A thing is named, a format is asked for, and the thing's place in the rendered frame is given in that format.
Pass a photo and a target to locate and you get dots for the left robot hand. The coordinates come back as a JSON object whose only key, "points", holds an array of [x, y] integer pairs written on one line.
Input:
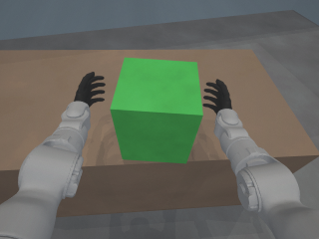
{"points": [[84, 91]]}

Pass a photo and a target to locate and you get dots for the robot left forearm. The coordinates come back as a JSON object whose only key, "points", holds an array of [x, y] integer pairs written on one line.
{"points": [[70, 135]]}

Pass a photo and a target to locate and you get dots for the robot right upper arm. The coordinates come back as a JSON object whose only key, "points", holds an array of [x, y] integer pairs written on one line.
{"points": [[270, 191]]}

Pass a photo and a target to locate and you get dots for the right robot hand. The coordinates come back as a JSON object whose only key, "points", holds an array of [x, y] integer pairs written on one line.
{"points": [[222, 99]]}

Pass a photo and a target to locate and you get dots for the robot left upper arm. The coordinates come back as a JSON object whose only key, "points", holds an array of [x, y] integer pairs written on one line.
{"points": [[52, 174]]}

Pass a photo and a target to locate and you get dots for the robot right forearm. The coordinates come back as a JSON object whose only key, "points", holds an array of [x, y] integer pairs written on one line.
{"points": [[237, 145]]}

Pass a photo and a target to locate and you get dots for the carton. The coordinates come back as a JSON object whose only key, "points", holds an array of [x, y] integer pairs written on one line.
{"points": [[157, 109]]}

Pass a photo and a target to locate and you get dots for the pedestal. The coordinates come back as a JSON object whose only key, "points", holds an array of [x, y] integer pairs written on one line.
{"points": [[36, 87]]}

